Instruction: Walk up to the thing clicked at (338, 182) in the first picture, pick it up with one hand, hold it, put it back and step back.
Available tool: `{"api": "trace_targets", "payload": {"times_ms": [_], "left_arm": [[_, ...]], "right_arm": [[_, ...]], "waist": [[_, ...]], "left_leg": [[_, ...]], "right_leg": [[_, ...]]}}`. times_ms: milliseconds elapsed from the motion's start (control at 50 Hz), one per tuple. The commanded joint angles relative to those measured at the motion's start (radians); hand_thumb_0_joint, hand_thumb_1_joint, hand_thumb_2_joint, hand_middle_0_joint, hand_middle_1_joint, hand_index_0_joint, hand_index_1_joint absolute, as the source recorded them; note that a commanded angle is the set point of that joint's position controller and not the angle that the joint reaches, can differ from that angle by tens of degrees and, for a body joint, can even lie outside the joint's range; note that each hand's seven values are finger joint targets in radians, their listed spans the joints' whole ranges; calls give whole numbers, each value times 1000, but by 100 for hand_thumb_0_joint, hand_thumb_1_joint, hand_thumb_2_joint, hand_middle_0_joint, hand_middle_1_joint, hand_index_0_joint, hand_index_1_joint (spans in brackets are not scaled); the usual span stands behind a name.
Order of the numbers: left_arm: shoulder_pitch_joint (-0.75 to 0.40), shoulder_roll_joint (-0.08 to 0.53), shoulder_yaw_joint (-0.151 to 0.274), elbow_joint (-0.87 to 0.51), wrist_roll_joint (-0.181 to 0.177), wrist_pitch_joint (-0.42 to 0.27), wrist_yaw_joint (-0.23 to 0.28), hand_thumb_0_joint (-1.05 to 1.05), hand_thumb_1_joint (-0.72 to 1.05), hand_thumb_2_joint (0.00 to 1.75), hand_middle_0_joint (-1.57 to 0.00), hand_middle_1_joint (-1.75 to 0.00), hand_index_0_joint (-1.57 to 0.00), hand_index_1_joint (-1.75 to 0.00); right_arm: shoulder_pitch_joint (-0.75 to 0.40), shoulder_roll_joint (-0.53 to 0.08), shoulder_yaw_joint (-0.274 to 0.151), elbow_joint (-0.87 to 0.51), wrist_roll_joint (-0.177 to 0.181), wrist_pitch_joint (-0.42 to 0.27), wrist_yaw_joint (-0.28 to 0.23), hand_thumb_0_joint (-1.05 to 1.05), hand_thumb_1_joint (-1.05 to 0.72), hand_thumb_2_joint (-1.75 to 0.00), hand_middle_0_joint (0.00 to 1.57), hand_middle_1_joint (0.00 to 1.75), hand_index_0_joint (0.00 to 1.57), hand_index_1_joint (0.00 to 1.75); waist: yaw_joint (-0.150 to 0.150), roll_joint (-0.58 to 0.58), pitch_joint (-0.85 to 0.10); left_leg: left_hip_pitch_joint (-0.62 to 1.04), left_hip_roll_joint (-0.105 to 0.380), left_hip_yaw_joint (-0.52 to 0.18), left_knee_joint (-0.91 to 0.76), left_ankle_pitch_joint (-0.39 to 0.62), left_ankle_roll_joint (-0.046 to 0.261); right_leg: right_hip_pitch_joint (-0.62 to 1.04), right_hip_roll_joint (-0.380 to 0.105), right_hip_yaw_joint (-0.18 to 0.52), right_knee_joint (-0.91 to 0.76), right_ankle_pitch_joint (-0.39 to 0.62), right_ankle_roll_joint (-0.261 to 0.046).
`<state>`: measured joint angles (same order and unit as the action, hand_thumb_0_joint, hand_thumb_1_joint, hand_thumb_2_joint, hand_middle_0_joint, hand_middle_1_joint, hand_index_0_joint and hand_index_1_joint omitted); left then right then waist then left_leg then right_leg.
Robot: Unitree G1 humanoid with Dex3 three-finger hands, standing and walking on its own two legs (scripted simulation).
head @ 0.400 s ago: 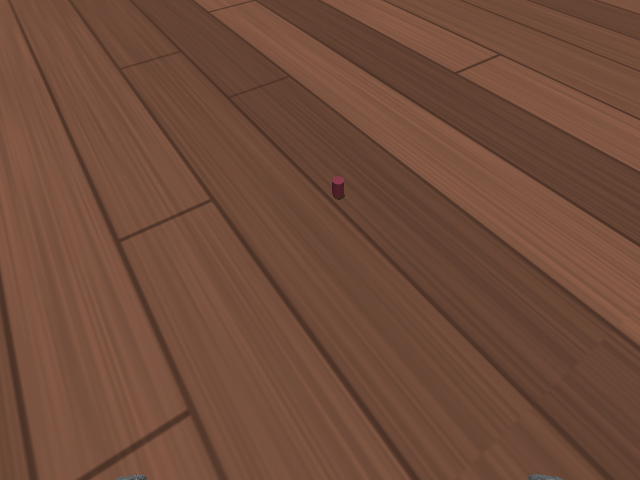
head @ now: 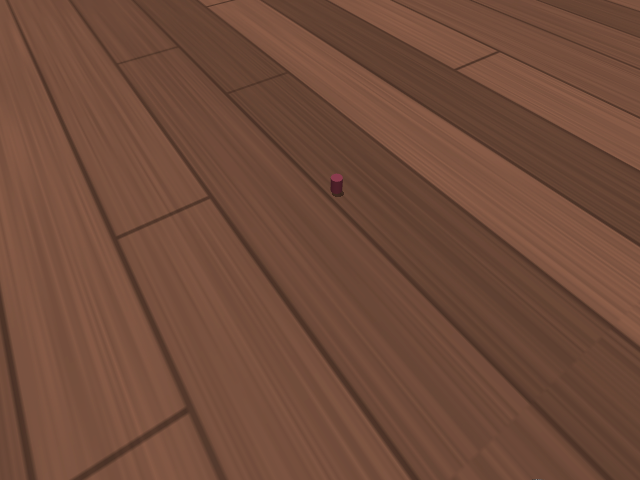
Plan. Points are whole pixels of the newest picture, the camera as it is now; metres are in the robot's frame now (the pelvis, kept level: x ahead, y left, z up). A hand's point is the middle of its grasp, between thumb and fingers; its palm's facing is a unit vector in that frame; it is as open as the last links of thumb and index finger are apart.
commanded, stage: stand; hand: left
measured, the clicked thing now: (336, 183) +1.36 -0.06 -0.74
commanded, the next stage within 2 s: walk up in 0.72 s
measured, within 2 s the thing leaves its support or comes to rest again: neither
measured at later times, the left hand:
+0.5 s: hand out of the picture +0.08 +0.25 -0.16, palm faces -0.03 -0.94 -0.34, open 7.4 cm
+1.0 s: hand (163, 468) +0.15 +0.24 -0.14, palm faces -0.14 -0.91 -0.39, open 7.4 cm
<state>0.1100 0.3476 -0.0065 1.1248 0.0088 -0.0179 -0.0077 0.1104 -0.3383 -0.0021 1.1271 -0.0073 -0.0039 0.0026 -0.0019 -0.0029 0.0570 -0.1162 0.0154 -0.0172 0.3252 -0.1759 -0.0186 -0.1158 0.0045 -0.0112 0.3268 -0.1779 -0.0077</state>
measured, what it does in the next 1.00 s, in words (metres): lifts its right foot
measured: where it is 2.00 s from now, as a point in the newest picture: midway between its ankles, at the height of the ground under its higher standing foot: (369, 381)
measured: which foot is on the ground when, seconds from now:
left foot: down 0.00-1.00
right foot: down 0.00-0.78, up 0.80-1.00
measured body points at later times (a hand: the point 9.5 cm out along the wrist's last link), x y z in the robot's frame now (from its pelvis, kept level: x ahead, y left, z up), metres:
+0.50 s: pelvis +0.00 +0.00 +0.00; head +0.02 +0.00 +0.45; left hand +0.09 +0.30 -0.13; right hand +0.08 -0.30 -0.13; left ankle +0.00 +0.13 -0.75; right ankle +0.00 -0.11 -0.75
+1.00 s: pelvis +0.06 -0.04 -0.02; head +0.06 -0.06 +0.43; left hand +0.16 +0.29 -0.12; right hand +0.06 -0.39 -0.14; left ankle +0.00 +0.13 -0.75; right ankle +0.12 -0.19 -0.74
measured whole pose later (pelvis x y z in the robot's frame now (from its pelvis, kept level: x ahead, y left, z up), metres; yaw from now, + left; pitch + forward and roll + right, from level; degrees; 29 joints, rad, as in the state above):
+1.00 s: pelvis +0.06 -0.04 -0.02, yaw -7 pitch -3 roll +1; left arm 0.24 0.44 0.09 0.99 0.03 -0.02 -0.11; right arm 0.27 -0.44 -0.09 0.99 -0.05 -0.04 0.04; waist -0.01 0.00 0.05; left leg -0.04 0.09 0.08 0.46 -0.38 -0.02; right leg -0.37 -0.08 0.00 0.62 -0.32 -0.02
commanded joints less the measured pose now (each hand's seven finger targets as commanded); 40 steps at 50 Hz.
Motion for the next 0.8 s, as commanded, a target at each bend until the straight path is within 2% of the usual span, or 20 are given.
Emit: {"api": "trace_targets", "payload": {"times_ms": [0, 20, 80, 120, 220, 300, 320, 360, 400, 440, 460, 520, 580, 640, 680, 700, 720, 740, 760, 780], "left_arm": [[-33, 210, 40, -66, 0, -20, 19, 0, 90, 90, -20, -30, -20, -30], [-33, 213, 40, -64, -2, -18, 19, 0, 90, 90, -20, -30, -20, -30], [-27, 212, 39, -65, 1, -18, 19, 0, 90, 90, -20, -30, -20, -30], [-33, 212, 40, -64, 0, -17, 18, 0, 90, 90, -20, -30, -20, -30], [-28, 215, 40, -67, 0, -22, 19, 0, 90, 90, -20, -30, -20, -30], [-32, 213, 40, -67, -2, -20, 19, 0, 90, 90, -20, -30, -20, -30], [-27, 210, 38, -63, -3, -19, 19, 0, 90, 90, -20, -30, -20, -30], [-34, 216, 40, -64, -2, -18, 20, 0, 90, 90, -20, -30, -20, -30], [-29, 212, 38, -62, 0, -16, 19, 0, 90, 90, -20, -30, -20, -30], [-32, 216, 40, -62, 0, -17, 19, 0, 90, 90, -20, -30, -20, -30], [-33, 216, 40, -67, 1, -19, 19, 0, 90, 90, -20, -30, -20, -30], [-33, 215, 41, -67, 0, -18, 19, 0, 90, 90, -20, -30, -20, -30], [-31, 217, 41, -69, 0, -19, 19, 0, 90, 90, -20, -30, -20, -30], [-30, 215, 41, -68, 0, -18, 20, 0, 90, 90, -20, -30, -20, -30], [-25, 212, 38, -67, 0, -18, 20, 0, 90, 90, -20, -30, -20, -30], [50, 303, 110, -142, 22, -22, -16, 0, 90, 90, -20, -30, -20, -30], [15, 296, 114, -142, 32, -18, -28, 0, 90, 90, -20, -30, -20, -30], [-59, 264, 115, -175, 33, -16, -40, 0, 90, 90, -20, -30, -20, -30], [-105, 228, 108, -207, 30, -15, -48, 0, 90, 90, -20, -30, -20, -30], [-127, 229, 109, -232, 36, -19, -48, 0, 90, 90, -20, -30, -20, -30]], "right_arm": [[-38, -215, -37, -55, 1, -26, -12, 0, -90, -90, 20, 30, 20, 30], [-39, -211, -35, -53, 0, -26, -12, 0, -90, -90, 20, 30, 20, 30], [-42, -211, -36, -57, 1, -24, -11, 0, -90, -90, 20, 30, 20, 30], [-41, -208, -34, -55, 0, -23, -11, 0, -90, -90, 20, 30, 20, 30], [-33, -213, -35, -58, 0, -27, -11, 0, -90, -90, 20, 30, 20, 30], [-36, -215, -35, -59, 0, -28, -15, 0, -90, -90, 20, 30, 20, 30], [-38, -213, -34, -57, 1, -26, -14, 0, -90, -90, 20, 30, 20, 30], [-34, -212, -34, -58, 0, -25, -14, 0, -90, -90, 20, 30, 20, 30], [-41, -212, -35, -57, 0, -23, -13, 0, -90, -90, 20, 30, 20, 30], [-32, -213, -36, -56, 0, -22, -11, 0, -90, -90, 20, 30, 20, 30], [-35, -214, -37, -58, -1, -23, -11, 0, -90, -90, 20, 30, 20, 30], [-40, -217, -38, -57, -1, -23, -12, 0, -90, -90, 20, 30, 20, 30], [-40, -217, -38, -59, 1, -27, -11, 0, -90, -90, 20, 30, 20, 30], [-34, -217, -39, -56, 0, -25, -13, 0, -90, -90, 20, 30, 20, 30], [-40, -215, -38, -58, 0, -24, -12, 0, -90, -90, 20, 30, 20, 30], [37, -328, -104, -130, -27, -52, 3, 0, -90, -90, 20, 30, 20, 30], [87, -333, -116, -108, -35, -60, 9, 0, -90, -90, 20, 30, 20, 30], [120, -342, -130, -110, -33, -61, 11, 0, -90, -90, 20, 30, 20, 30], [152, -364, -144, -117, -34, -66, 13, 0, -90, -90, 20, 30, 20, 30], [162, -386, -157, -136, -40, -76, 13, 0, -90, -90, 20, 30, 20, 30]], "waist": [[2, 7, -102], [2, 0, -73], [3, -2, -88], [1, 3, -59], [0, 0, -113], [1, 11, -110], [3, 4, -76], [0, -3, -84], [4, -5, -52], [0, 1, -64], [1, -4, -90], [3, 10, -79], [2, 15, -96], [1, -1, -82], [3, 3, -86], [-12, -13, -194], [-42, 13, -131], [-76, 66, -41], [-100, 149, 40], [-111, 155, 95]], "left_leg": [[18, 109, -78, -41, 141, 38], [4, 105, -79, -51, 118, 35], [27, 107, -77, -42, 123, 37], [7, 105, -80, -49, 71, 37], [34, 112, -74, -37, 172, 39], [33, 114, -74, -34, 202, 38], [19, 113, -81, -44, 175, 36], [25, 113, -78, -45, 160, 38], [5, 108, -82, -55, 105, 35], [5, 108, -79, -52, 94, 39], [23, 108, -76, -48, 118, 38], [14, 107, -77, -55, 108, 37], [32, 112, -76, -48, 148, 37], [20, 110, -77, -51, 135, 35], [25, 112, -79, -46, 165, 36], [119, 90, -64, 53, -348, 109], [124, 121, -113, 36, -516, 134], [148, 182, -202, -24, -573, 170], [175, 304, -339, -137, -602, 231], [165, 419, -430, -194, -523, 287]], "right_leg": [[30, -136, 100, -50, 150, -22], [9, -132, 102, -58, 117, -22], [7, -135, 100, -60, 120, -22], [-16, -130, 105, -70, 57, -20], [34, -137, 99, -46, 188, -21], [44, -137, 94, -36, 216, -19], [19, -133, 93, -47, 177, -17], [26, -135, 97, -54, 159, -18], [-2, -132, 97, -66, 95, -18], [11, -135, 103, -72, 91, -19], [22, -137, 102, -64, 122, -22], [15, -133, 102, -67, 107, -21], [28, -137, 102, -55, 157, -23], [22, -135, 99, -58, 140, -22], [29, -136, 96, -55, 167, -22], [-42, -75, 128, 26, -319, -57], [-202, -81, 141, 82, -466, -67], [-373, -55, 107, 189, -436, -57], [-521, -20, 40, 374, -293, -33], [-626, -65, 83, 493, -304, -26]]}}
